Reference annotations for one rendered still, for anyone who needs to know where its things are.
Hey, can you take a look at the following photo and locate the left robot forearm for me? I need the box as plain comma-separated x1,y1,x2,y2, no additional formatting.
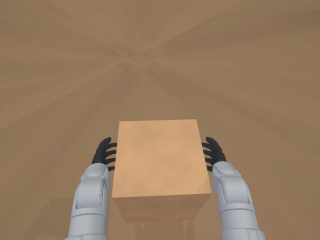
64,163,110,240

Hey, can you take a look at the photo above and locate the robot right hand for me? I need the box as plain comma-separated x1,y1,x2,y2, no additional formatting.
201,137,226,172

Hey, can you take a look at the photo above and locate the right robot forearm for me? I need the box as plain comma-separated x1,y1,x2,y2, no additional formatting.
212,161,266,240

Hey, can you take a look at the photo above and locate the robot left hand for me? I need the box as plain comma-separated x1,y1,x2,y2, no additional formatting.
92,137,117,171

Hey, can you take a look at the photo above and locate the carton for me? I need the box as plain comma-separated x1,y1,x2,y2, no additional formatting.
112,119,212,223

